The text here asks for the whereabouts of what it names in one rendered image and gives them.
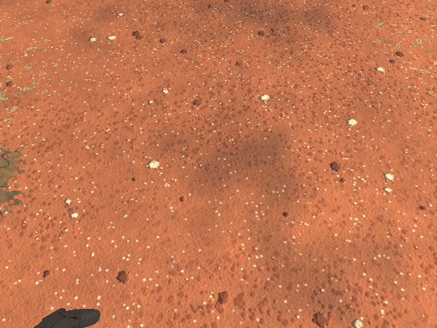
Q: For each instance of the robot left hand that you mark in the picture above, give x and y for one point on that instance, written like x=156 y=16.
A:
x=70 y=319

